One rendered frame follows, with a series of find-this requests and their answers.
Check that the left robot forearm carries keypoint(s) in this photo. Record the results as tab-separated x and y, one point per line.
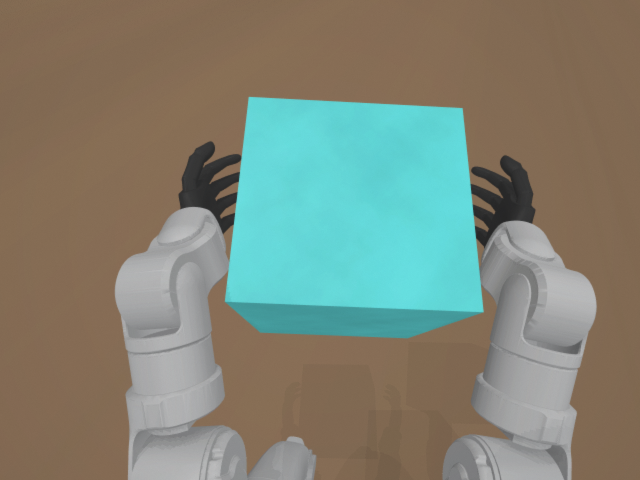
161	295

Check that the right robot upper arm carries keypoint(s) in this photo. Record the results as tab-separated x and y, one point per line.
477	457

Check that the robot left thigh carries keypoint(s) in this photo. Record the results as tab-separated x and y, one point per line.
285	460

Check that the left robot hand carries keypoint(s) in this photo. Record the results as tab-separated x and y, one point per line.
197	192

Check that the right robot hand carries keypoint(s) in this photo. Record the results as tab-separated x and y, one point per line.
515	204

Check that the left robot upper arm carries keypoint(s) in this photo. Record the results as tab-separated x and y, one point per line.
201	453

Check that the robot left shin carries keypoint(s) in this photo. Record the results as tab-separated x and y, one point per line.
295	439

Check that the right robot forearm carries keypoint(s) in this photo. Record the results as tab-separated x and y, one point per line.
543	316

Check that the carton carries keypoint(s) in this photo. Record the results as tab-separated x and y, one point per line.
353	219

